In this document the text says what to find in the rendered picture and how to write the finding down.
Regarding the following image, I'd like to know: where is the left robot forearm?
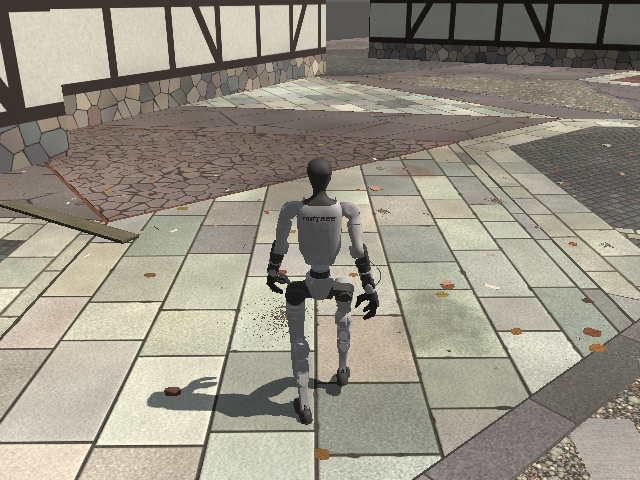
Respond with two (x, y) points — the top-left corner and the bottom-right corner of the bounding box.
(267, 240), (284, 277)

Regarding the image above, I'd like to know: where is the right robot foot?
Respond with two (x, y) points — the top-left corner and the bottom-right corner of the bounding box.
(336, 366), (350, 386)

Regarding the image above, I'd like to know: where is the right robot upper arm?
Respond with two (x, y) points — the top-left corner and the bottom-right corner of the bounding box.
(340, 201), (365, 259)

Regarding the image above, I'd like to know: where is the humanoid robot head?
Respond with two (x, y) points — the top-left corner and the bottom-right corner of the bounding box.
(302, 158), (337, 206)

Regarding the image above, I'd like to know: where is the right robot forearm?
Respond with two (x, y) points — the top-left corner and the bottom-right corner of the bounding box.
(355, 243), (376, 294)

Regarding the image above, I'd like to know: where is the robot left hand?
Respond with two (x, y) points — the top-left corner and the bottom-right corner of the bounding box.
(266, 273), (290, 294)

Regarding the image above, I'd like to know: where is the robot right hand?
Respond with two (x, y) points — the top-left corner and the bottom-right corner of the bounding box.
(355, 291), (379, 320)

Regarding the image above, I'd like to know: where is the left robot upper arm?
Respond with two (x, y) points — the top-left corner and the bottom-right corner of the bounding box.
(273, 201), (299, 255)

